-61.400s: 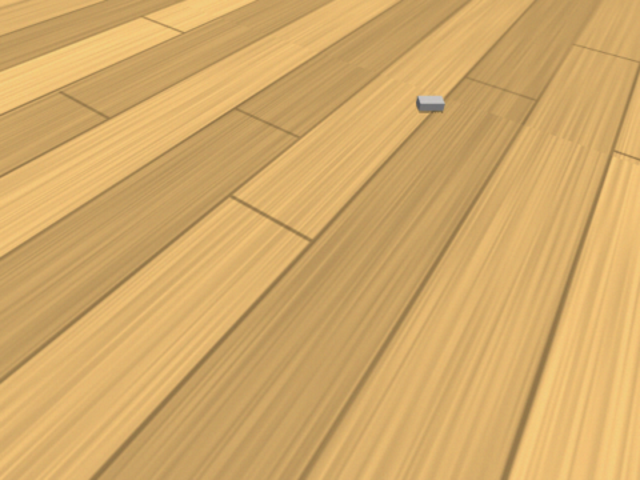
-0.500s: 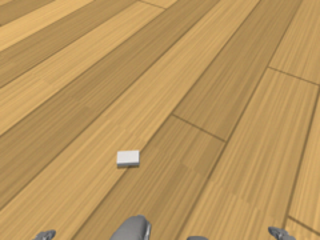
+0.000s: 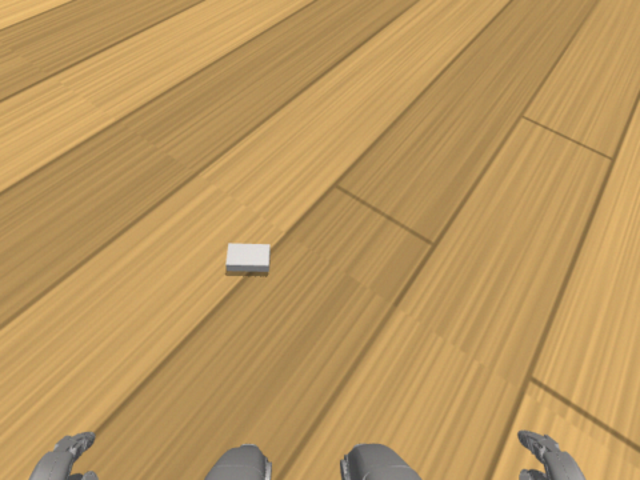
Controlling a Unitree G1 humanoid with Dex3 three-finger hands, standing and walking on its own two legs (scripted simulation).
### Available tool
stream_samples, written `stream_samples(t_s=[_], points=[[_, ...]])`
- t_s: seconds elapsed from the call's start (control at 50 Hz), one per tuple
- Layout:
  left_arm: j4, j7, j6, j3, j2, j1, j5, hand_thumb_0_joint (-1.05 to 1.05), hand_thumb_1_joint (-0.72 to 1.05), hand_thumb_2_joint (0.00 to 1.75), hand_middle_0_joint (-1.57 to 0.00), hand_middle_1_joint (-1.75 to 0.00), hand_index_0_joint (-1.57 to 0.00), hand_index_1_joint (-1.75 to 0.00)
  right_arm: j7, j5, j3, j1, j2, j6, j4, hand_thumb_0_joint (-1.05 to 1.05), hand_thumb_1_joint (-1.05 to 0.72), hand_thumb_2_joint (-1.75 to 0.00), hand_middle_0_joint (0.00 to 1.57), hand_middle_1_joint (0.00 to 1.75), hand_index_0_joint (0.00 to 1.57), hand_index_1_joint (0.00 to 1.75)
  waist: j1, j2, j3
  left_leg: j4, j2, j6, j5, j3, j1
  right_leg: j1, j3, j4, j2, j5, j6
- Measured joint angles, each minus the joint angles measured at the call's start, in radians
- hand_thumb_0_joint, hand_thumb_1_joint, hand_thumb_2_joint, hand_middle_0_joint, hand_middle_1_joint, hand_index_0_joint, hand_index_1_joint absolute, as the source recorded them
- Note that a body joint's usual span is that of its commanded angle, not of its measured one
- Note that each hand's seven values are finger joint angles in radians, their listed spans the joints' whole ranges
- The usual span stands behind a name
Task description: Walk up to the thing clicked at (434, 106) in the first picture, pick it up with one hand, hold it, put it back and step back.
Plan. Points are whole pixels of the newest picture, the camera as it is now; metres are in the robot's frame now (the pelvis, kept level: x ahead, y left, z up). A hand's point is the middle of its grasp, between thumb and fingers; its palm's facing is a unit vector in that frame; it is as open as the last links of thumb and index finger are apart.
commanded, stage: step back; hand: left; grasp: from above
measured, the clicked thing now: (248, 257) +0.79 +0.21 -0.74
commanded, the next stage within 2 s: stand in 1.92 s
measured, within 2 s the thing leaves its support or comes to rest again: neither
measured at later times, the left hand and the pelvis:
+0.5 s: hand out of the picture -0.06 +0.26 -0.15, palm faces +0.06 -0.91 -0.41, open 7.4 cm; pelvis -0.18 -0.02 -0.01, yaw +4 degrees
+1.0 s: hand out of the picture -0.28 +0.22 -0.14, palm faces +0.05 -0.90 -0.42, open 7.4 cm; pelvis -0.32 -0.06 +0.00, yaw +2 degrees
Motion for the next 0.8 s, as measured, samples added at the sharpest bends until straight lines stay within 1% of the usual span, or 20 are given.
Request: stream_samples(t_s=[0.06, 0.1, 0.14, 0.18, 0.2, 0.24, 0.28, 0.32, 0.38, 0.42, 0.46, 0.5, 0.52, 0.56, 0.6, 0.66, 0.74, 0.76, 0.78, 0.8], points=[[0.014, -0.006, -0.006, -0.002, 0.003, 0.01, 0.001, 0.01, 0.91, 0.89, -0.2, -0.3, -0.2, -0.3, 0.003, -0.001, -0.001, -0.023, -0.013, 0.004, -0.024, 0.0, -0.9, -0.9, 0.21, 0.3, 0.21, 0.3, 0.006, 0.011, 0.005, 0.028, 0.018, -0.016, 0.019, 0.012, -0.047, 0.077, -0.039, -0.202, -0.043, 0.032, -0.006], [0.025, -0.011, -0.016, -0.004, 0.002, 0.02, 0.003, 0.01, 0.91, 0.89, -0.2, -0.3, -0.2, -0.3, 0.008, 0.003, -0.001, -0.035, -0.027, 0.015, -0.033, 0.0, -0.9, -0.9, 0.21, 0.3, 0.21, 0.3, 0.011, 0.022, -0.002, 0.062, 0.029, -0.031, 0.026, 0.017, -0.087, 0.144, -0.068, -0.382, -0.062, 0.117, -0.023], [0.043, -0.015, -0.024, -0.006, -0.023, 0.024, 0.013, 0.01, 0.91, 0.89, -0.2, -0.3, -0.2, -0.3, 0.008, 0.01, -0.009, -0.049, -0.049, 0.028, -0.024, 0.0, -0.9, -0.9, 0.21, 0.3, 0.21, 0.3, 0.001, 0.078, 0.005, 0.106, 0.045, -0.033, 0.001, -0.028, -0.122, 0.151, -0.1, -0.417, -0.035, 0.136, -0.021], [0.042, -0.024, -0.022, -0.016, -0.031, 0.044, 0.019, 0.01, 0.91, 0.89, -0.2, -0.3, -0.2, -0.3, -0.002, 0.017, -0.017, -0.037, -0.048, 0.042, -0.005, 0.0, -0.9, -0.9, 0.21, 0.3, 0.21, 0.3, 0.009, 0.069, -0.014, 0.246, -0.028, -0.029, -0.181, -0.079, -0.165, 0.118, -0.095, -0.387, -0.054, 0.144, -0.03], [0.042, -0.024, -0.021, -0.019, -0.034, 0.053, 0.018, 0.01, 0.91, 0.89, -0.2, -0.3, -0.2, -0.3, -0.004, 0.021, -0.017, -0.026, -0.048, 0.046, 0.004, 0.0, -0.9, -0.9, 0.21, 0.3, 0.21, 0.3, 0.017, 0.059, -0.022, 0.336, -0.067, -0.03, -0.221, -0.097, -0.181, 0.109, -0.087, -0.387, -0.068, 0.154, -0.033], [0.044, -0.018, -0.017, -0.024, -0.044, 0.059, 0.021, 0.01, 0.91, 0.89, -0.2, -0.3, -0.2, -0.3, -0.005, 0.027, -0.017, 0.001, -0.055, 0.045, 0.015, 0.0, -0.9, -0.9, 0.21, 0.3, 0.21, 0.3, 0.019, 0.055, -0.036, 0.47, -0.122, -0.029, -0.234, -0.119, -0.194, 0.098, -0.087, -0.407, -0.089, 0.184, -0.031], [0.038, -0.013, -0.013, -0.024, -0.046, 0.053, 0.025, 0.01, 0.91, 0.89, -0.21, -0.3, -0.2, -0.3, -0.005, 0.027, -0.016, 0.029, -0.06, 0.039, 0.023, 0.0, -0.91, -0.9, 0.21, 0.3, 0.21, 0.3, 0.015, 0.053, -0.043, 0.53, -0.14, -0.033, -0.239, -0.114, -0.175, 0.082, -0.097, -0.421, -0.102, 0.21, -0.031], [0.023, -0.007, -0.014, -0.024, -0.042, 0.037, 0.028, 0.01, 0.9, 0.89, -0.21, -0.3, -0.2, -0.3, -0.005, 0.025, -0.014, 0.053, -0.06, 0.038, 0.032, 0.0, -0.91, -0.9, 0.21, 0.3, 0.21, 0.3, 0.009, 0.051, -0.042, 0.496, -0.132, -0.038, -0.258, -0.099, -0.124, 0.061, -0.113, -0.425, -0.111, 0.231, -0.03], [-0.01, 0.003, -0.019, -0.024, -0.027, 0.002, 0.028, 0.01, 0.9, 0.89, -0.21, -0.3, -0.2, -0.3, -0.002, 0.016, -0.012, 0.075, -0.052, 0.04, 0.048, 0.0, -0.91, -0.9, 0.21, 0.3, 0.21, 0.3, 0.0, 0.041, -0.03, 0.315, -0.095, -0.035, -0.281, -0.057, -0.019, 0.021, -0.142, -0.412, -0.126, 0.256, -0.024], [-0.028, 0.004, -0.017, -0.026, -0.014, -0.025, 0.02, 0.01, 0.9, 0.89, -0.21, -0.3, -0.2, -0.3, 0.002, 0.012, -0.011, 0.084, -0.046, 0.034, 0.056, 0.01, -0.91, -0.9, 0.21, 0.3, 0.21, 0.3, -0.008, 0.031, -0.02, 0.124, -0.071, -0.026, -0.212, -0.025, 0.065, -0.016, -0.161, -0.381, -0.138, 0.262, -0.017], [-0.032, 0.005, -0.01, -0.025, 0.006, -0.055, 0.011, 0.01, 0.91, 0.89, -0.2, -0.3, -0.2, -0.3, 0.004, 0.0, -0.013, 0.072, -0.021, 0.029, 0.072, 0.01, -0.91, -0.9, 0.21, 0.3, 0.21, 0.3, -0.001, -0.022, 0.011, 0.063, -0.098, -0.004, -0.127, 0.004, 0.084, -0.051, -0.128, -0.331, -0.162, 0.251, -0.02], [-0.016, 0.011, 0.002, -0.023, 0.003, -0.061, 0.006, 0.01, 0.91, 0.89, -0.2, -0.3, -0.2, -0.3, 0.017, -0.005, -0.005, 0.067, -0.013, 0.03, 0.072, 0.01, -0.91, -0.9, 0.21, 0.3, 0.21, 0.3, -0.007, -0.019, 0.015, 0.076, -0.085, 0.007, -0.114, 0.002, 0.062, -0.085, -0.077, -0.203, -0.101, 0.076, -0.028], [-0.006, 0.012, 0.008, -0.023, 0.001, -0.06, 0.004, 0.01, 0.91, 0.89, -0.2, -0.3, -0.2, -0.3, 0.019, -0.007, -0.002, 0.064, -0.009, 0.028, 0.071, 0.01, -0.9, -0.9, 0.21, 0.3, 0.21, 0.3, -0.015, -0.011, 0.012, 0.069, -0.072, 0.009, -0.101, -0.006, 0.055, -0.101, -0.052, -0.111, -0.061, 0.026, -0.032], [0.009, 0.011, 0.012, -0.022, 0.002, -0.051, -0.004, 0.01, 0.91, 0.89, -0.2, -0.3, -0.2, -0.3, 0.015, -0.008, 0.005, 0.057, -0.002, 0.026, 0.07, 0.01, -0.9, -0.9, 0.21, 0.3, 0.21, 0.3, -0.017, -0.007, -0.001, 0.037, -0.051, 0.007, -0.064, -0.007, 0.045, -0.12, -0.016, 0.047, -0.003, 0.004, -0.037], [0.016, 0.007, 0.008, -0.02, 0.0, -0.036, -0.006, 0.01, 0.91, 0.89, -0.2, -0.3, -0.2, -0.3, 0.01, -0.008, 0.007, 0.046, -0.002, 0.024, 0.062, 0.01, -0.9, -0.9, 0.21, 0.3, 0.21, 0.3, -0.011, 0.0, -0.013, 0.015, -0.031, 0.006, -0.032, -0.004, 0.028, -0.105, -0.014, 0.11, 0.016, 0.004, -0.031], [0.022, 0.0, 0.0, -0.02, -0.004, -0.012, -0.002, 0.01, 0.91, 0.89, -0.2, -0.3, -0.2, -0.3, 0.007, -0.009, 0.002, 0.019, -0.01, 0.021, 0.039, 0.01, -0.9, -0.9, 0.21, 0.3, 0.21, 0.3, 0.0, 0.011, -0.017, 0.005, -0.005, 0.001, 0.005, 0.008, -0.006, -0.026, -0.028, 0.024, -0.004, -0.002, -0.014], [0.056, -0.012, -0.022, -0.025, -0.005, 0.022, 0.004, 0.01, 0.91, 0.89, -0.2, -0.3, -0.2, -0.3, 0.013, -0.009, -0.002, -0.019, -0.029, 0.02, 0.012, 0.0, -0.9, -0.9, 0.21, 0.3, 0.21, 0.3, 0.013, 0.025, -0.031, 0.04, 0.026, -0.016, 0.029, 0.032, -0.071, 0.136, -0.075, -0.333, -0.061, 0.052, -0.026], [0.07, -0.013, -0.032, -0.025, -0.007, 0.029, 0.007, 0.01, 0.91, 0.89, -0.2, -0.3, -0.2, -0.3, 0.015, -0.008, -0.003, -0.027, -0.035, 0.023, 0.01, 0.0, -0.9, -0.9, 0.21, 0.3, 0.21, 0.3, 0.018, 0.033, -0.036, 0.062, 0.036, -0.023, 0.029, 0.035, -0.091, 0.173, -0.083, -0.424, -0.062, 0.098, -0.033], [0.09, -0.012, -0.039, -0.023, -0.022, 0.03, 0.014, 0.01, 0.91, 0.89, -0.2, -0.3, -0.2, -0.3, 0.016, -0.006, -0.007, -0.038, -0.047, 0.027, 0.015, 0.0, -0.9, -0.9, 0.21, 0.3, 0.21, 0.3, 0.013, 0.067, -0.028, 0.087, 0.056, -0.019, 0.021, 0.014, -0.105, 0.181, -0.097, -0.442, -0.039, 0.127, -0.032], [0.102, -0.015, -0.042, -0.025, -0.031, 0.039, 0.019, 0.01, 0.91, 0.89, -0.2, -0.3, -0.2, -0.3, 0.014, -0.003, -0.012, -0.038, -0.05, 0.032, 0.024, 0.0, -0.9, -0.9, 0.21, 0.3, 0.21, 0.3, 0.008, 0.083, -0.031, 0.113, 0.045, -0.016, -0.042, -0.018, -0.118, 0.174, -0.107, -0.433, -0.03, 0.135, -0.032]])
